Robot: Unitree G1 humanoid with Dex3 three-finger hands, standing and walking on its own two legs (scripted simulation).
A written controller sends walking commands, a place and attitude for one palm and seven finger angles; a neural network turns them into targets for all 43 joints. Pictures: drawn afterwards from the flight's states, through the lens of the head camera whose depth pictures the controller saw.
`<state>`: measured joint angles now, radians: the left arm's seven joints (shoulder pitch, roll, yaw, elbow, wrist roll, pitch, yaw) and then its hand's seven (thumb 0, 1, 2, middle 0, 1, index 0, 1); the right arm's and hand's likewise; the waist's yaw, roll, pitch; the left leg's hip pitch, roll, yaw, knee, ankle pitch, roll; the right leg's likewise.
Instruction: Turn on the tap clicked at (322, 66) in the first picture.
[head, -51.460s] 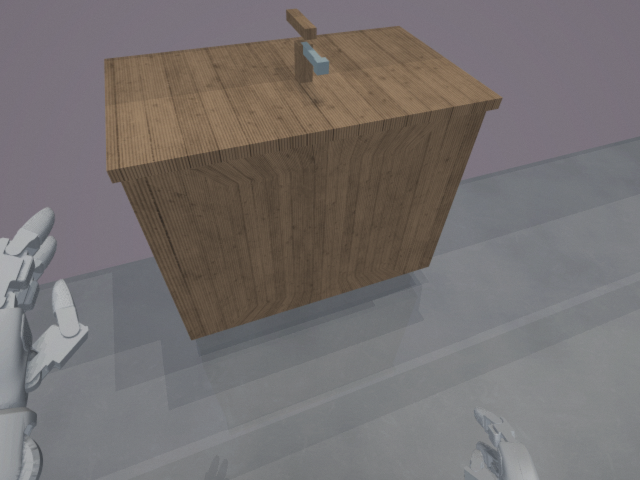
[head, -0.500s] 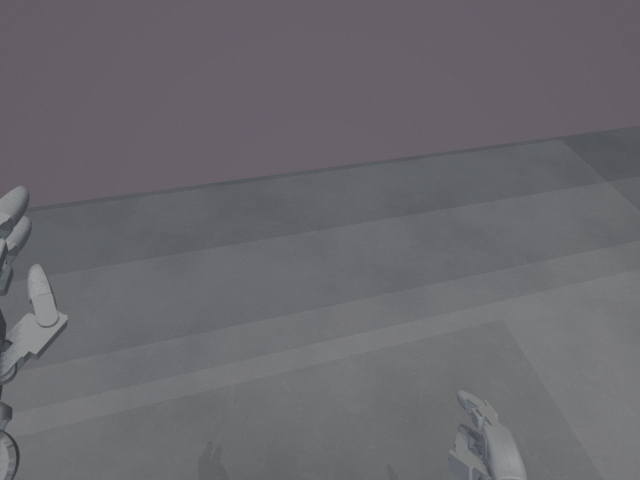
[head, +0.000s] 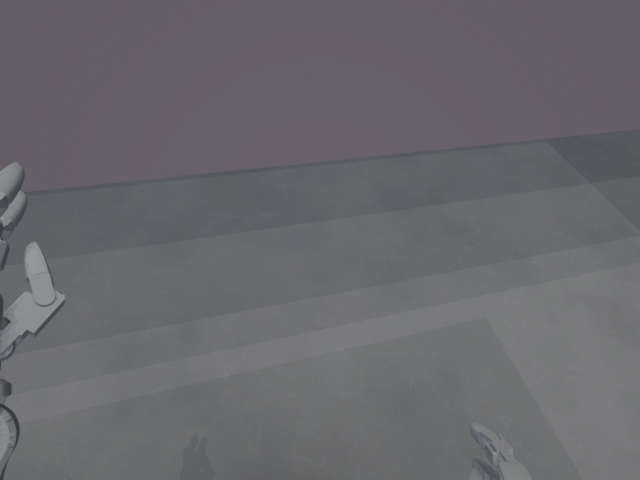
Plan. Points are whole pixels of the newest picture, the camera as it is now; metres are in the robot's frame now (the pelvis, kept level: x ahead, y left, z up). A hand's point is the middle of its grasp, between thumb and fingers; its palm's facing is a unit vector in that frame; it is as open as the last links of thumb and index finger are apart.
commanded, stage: come to a stop and stand still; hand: left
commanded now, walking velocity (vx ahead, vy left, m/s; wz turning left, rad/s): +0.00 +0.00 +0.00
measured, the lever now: out of the picture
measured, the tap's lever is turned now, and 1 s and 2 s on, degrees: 84 84 84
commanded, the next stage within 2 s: look again from close up in 0.62 s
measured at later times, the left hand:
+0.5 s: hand (65, 272) +0.25 +0.27 +0.16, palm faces +0.41 -0.85 -0.33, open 7.4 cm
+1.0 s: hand (72, 282) +0.24 +0.26 +0.16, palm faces +0.42 -0.84 -0.34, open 7.4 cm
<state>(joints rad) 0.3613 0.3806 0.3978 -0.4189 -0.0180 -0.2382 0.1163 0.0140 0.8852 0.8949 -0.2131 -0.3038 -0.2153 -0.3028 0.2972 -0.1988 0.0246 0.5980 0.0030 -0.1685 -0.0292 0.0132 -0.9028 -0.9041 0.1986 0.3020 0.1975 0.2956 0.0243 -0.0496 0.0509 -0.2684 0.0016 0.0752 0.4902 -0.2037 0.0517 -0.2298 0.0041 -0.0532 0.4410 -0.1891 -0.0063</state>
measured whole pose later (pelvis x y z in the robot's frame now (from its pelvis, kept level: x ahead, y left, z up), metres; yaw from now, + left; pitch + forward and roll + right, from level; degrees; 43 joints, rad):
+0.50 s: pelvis +0.03 +0.02 +0.00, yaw +0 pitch +0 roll -2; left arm 0.38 0.35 0.33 -0.43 -0.03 -0.19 0.12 0.01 0.89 0.90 -0.21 -0.30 -0.21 -0.30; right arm 0.21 -0.19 0.04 0.55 -0.01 -0.10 -0.04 0.01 -0.90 -0.90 0.20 0.30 0.20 0.30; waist 0.03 -0.03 0.01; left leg -0.23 -0.03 0.07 0.44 -0.22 0.07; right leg -0.17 -0.02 -0.05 0.35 -0.19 0.02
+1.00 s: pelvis +0.03 +0.01 +0.01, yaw +1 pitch +0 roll -2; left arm 0.41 0.34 0.32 -0.41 -0.03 -0.18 0.13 0.01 0.89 0.90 -0.21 -0.30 -0.21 -0.30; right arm 0.24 -0.19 0.03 0.57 0.00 -0.07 -0.06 0.01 -0.90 -0.90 0.20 0.30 0.20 0.30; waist 0.03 0.00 -0.01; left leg -0.22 -0.02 0.06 0.43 -0.21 0.06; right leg -0.16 -0.01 -0.06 0.35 -0.19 0.01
